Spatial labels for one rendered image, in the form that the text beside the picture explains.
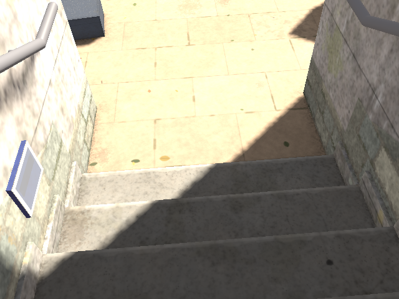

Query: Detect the stairs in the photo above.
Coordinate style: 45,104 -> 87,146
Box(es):
34,154 -> 399,299

